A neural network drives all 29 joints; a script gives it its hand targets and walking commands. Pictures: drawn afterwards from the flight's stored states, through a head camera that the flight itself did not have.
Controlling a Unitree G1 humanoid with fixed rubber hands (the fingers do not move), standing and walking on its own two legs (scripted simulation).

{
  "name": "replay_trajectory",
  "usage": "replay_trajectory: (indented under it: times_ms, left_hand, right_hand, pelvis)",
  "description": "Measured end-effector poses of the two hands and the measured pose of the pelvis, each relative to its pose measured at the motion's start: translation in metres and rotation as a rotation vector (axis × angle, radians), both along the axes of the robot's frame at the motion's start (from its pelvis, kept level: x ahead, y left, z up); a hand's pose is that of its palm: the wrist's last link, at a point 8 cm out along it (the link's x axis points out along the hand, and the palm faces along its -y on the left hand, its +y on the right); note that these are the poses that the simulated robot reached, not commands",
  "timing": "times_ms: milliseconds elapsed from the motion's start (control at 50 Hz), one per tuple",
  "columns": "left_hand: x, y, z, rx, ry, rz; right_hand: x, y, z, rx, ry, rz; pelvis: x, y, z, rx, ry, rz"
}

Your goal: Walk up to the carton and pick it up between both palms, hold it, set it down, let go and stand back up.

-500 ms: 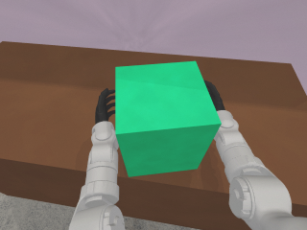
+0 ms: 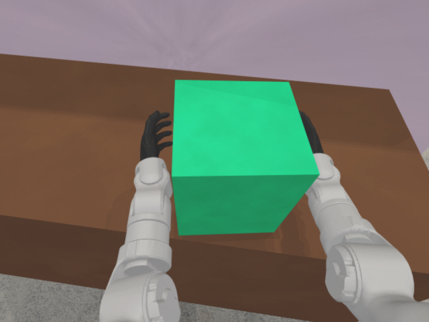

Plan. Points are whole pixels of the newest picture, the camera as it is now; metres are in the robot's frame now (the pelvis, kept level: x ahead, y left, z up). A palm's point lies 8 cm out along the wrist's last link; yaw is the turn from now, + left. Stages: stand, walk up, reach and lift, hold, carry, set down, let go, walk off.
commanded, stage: reach and lift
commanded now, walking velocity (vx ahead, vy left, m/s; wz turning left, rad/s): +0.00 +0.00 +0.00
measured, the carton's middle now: (229, 164) +0.40 +0.04 +0.06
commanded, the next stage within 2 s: none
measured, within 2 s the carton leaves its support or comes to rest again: neither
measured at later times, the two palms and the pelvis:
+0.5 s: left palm (139, 131) +0.38 +0.20 +0.14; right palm (308, 135) +0.42 -0.10 +0.14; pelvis +0.02 +0.01 +0.00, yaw +3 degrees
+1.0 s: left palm (127, 109) +0.38 +0.21 +0.19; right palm (314, 128) +0.39 -0.09 +0.18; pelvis +0.02 +0.06 +0.00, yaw +1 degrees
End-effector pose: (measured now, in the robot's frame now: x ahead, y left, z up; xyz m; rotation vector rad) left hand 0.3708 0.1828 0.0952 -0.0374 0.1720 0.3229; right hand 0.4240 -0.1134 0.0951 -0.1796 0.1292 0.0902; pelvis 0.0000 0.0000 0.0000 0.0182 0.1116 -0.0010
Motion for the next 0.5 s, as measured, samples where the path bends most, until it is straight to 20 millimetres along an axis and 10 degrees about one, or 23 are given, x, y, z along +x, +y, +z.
replay_trajectory:
  times_ms: [500]
  left_hand:
    - [0.011,0.018,0.047,0.029,-0.015,-0.070]
  right_hand:
    - [-0.007,0.016,0.044,0.072,-0.012,-0.086]
  pelvis:
    - [0.015,0.014,0.001,-0.009,-0.113,0.044]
